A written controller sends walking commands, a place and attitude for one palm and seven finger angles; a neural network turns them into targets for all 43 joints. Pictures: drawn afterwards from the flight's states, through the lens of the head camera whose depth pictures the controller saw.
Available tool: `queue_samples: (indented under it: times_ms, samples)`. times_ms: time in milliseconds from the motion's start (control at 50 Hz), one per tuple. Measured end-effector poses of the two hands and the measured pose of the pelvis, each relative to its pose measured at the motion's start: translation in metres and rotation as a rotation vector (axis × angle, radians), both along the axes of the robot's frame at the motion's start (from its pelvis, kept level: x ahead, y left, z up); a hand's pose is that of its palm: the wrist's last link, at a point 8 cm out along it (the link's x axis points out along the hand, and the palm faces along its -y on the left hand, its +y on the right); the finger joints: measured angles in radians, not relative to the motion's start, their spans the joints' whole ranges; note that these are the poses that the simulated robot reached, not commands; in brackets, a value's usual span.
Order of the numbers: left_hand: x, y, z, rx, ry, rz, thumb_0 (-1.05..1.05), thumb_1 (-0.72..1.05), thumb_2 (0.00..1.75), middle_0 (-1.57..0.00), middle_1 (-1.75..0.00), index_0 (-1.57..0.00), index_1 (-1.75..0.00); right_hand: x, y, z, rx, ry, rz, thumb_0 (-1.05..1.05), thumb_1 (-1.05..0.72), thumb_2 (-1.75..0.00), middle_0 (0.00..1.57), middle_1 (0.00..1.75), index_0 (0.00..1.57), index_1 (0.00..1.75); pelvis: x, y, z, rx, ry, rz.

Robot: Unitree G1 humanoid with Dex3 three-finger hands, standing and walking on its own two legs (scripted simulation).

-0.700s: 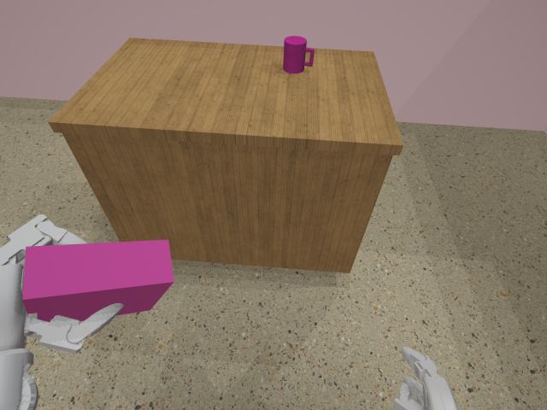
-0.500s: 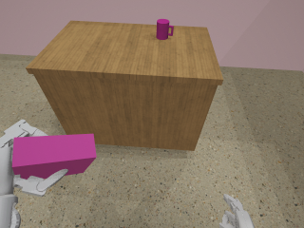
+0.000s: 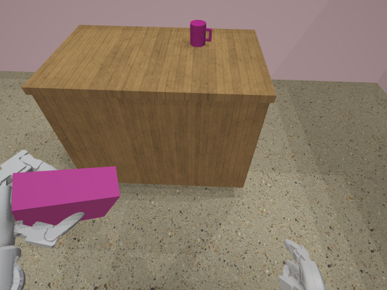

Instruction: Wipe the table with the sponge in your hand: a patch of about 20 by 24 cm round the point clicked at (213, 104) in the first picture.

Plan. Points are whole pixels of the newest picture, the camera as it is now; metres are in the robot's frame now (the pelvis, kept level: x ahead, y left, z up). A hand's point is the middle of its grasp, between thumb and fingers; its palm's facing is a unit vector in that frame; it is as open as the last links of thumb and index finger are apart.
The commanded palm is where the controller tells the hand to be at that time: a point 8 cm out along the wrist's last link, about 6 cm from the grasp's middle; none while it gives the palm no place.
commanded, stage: turn to face it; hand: left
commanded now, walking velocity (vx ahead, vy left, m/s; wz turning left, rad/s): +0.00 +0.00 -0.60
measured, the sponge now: (82, 197) +0.23 +0.21 +0.13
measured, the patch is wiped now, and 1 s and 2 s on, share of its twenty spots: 0.00 0.00 0.00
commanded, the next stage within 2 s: take the last steps up to it in 0.64 s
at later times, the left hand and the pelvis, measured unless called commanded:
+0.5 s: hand (95, 186) +0.24 +0.19 +0.15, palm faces +0.27 -0.84 -0.47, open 9.5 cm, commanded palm +0.20 +0.22 +0.18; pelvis -0.02 -0.02 -0.02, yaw -12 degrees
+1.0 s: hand (121, 188) +0.23 +0.14 +0.16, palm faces +0.14 -0.87 -0.46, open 9.5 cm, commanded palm +0.20 +0.19 +0.18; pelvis -0.03 -0.03 +0.00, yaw -18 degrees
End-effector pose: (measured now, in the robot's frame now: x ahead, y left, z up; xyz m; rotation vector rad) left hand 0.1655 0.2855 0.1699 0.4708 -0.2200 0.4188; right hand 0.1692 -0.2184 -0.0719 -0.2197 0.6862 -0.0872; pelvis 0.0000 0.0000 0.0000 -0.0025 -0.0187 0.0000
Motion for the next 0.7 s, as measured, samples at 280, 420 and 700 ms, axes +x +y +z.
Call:
queue_samples:
  times_ms: [280,420,700]
  samples:
    - [0.026,-0.039,0.0,0.031,-0.034,-0.167,-0.01,-0.43,1.0,-0.8,-1.36,-0.8,-1.36,-0.038,-0.034,-0.017,-0.003,0.048,-0.123,0.01,-0.9,-0.9,0.2,0.3,0.2,0.3,-0.012,-0.007,-0.014,0.029,0.02,-0.096]
    - [0.035,-0.039,0.001,0.087,-0.008,-0.197,-0.01,-0.43,1.0,-0.8,-1.36,-0.81,-1.36,-0.069,-0.04,-0.028,0.009,0.078,-0.207,0.01,-0.9,-0.9,0.2,0.3,0.2,0.3,-0.016,-0.005,-0.018,0.045,0.013,-0.157]
    - [0.054,-0.12,0.008,0.083,0.015,-0.414,-0.01,-0.43,1.0,-0.81,-1.36,-0.81,-1.36,-0.12,-0.066,-0.029,0.081,0.084,-0.323,0.02,-0.9,-0.9,0.2,0.3,0.2,0.3,-0.034,-0.029,-0.007,0.049,0.012,-0.291]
